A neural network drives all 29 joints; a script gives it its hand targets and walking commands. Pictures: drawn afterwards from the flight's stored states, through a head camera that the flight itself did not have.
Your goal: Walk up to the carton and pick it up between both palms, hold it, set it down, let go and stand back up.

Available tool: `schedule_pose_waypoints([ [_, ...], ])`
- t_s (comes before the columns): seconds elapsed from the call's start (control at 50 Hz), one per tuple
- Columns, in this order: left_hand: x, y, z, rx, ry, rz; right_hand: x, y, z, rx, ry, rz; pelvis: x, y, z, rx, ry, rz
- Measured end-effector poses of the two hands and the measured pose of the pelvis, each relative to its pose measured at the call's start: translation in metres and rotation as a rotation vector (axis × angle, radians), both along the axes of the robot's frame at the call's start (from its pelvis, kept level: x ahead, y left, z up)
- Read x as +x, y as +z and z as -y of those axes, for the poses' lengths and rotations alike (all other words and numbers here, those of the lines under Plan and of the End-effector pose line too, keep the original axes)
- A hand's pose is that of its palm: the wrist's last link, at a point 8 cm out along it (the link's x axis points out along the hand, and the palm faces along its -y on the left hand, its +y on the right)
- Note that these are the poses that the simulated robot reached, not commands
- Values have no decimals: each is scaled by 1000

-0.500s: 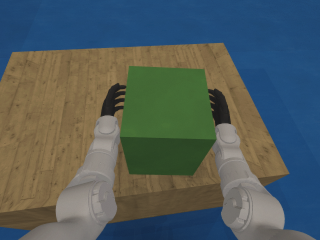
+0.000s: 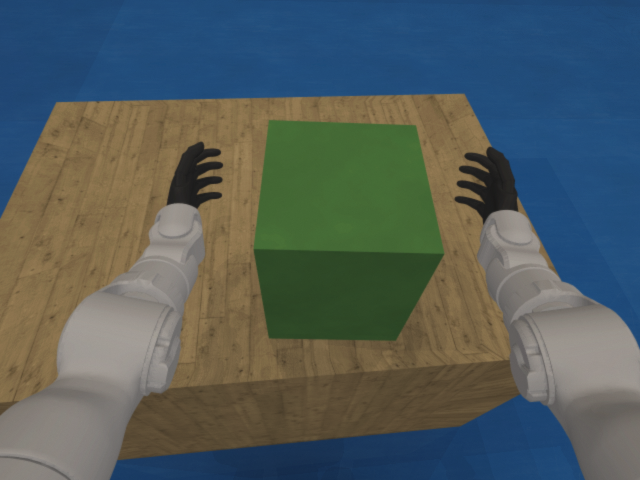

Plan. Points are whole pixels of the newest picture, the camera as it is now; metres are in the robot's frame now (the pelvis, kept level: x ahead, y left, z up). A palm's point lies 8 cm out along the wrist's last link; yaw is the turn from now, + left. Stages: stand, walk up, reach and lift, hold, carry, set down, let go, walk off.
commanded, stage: set down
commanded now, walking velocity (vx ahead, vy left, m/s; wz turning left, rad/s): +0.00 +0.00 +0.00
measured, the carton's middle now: (337, 239) +0.44 +0.00 +0.01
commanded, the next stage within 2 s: none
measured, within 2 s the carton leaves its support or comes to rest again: neither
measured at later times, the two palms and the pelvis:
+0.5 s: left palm (167, 139) +0.45 +0.21 +0.17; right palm (517, 149) +0.46 -0.19 +0.17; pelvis -0.01 -0.02 +0.01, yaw +1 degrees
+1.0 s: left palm (158, 165) +0.41 +0.21 +0.16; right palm (531, 175) +0.43 -0.20 +0.17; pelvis +0.00 -0.01 +0.02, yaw +0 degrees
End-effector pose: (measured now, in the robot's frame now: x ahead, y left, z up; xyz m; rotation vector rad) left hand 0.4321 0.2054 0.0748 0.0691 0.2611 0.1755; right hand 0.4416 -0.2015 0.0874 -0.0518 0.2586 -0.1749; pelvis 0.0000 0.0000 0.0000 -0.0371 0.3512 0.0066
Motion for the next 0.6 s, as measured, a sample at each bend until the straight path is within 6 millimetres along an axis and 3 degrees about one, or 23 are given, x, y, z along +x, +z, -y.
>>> schedule_pose_waypoints([
  [0.14, 10, 29, 17, 1, -41, 55, 6, 30, 10, 19, 59, 35, -14, -5, 7, 10, 1, -33],
  [0.28, 15, 45, 36, -31, -75, 47, 7, 41, 4, 25, 80, 16, -20, -4, 16, 30, -7, -19],
  [0.38, 14, 58, 22, -32, -44, 49, 11, 58, -5, 30, 88, 45, -18, 2, 20, 38, -4, 5],
  [0.5, 16, 92, -2, -8, -2, 71, 18, 86, -10, 41, 78, 54, -10, 7, 19, 28, 13, 32],
  [0.6, 21, 117, 1, -4, -31, 66, 18, 103, -4, 52, 45, 31, -4, 11, 16, 20, 24, 78],
])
